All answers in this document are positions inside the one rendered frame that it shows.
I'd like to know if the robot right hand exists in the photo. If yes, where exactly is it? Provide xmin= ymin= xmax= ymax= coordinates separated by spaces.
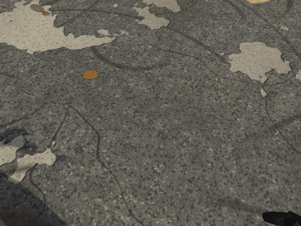
xmin=262 ymin=211 xmax=301 ymax=226

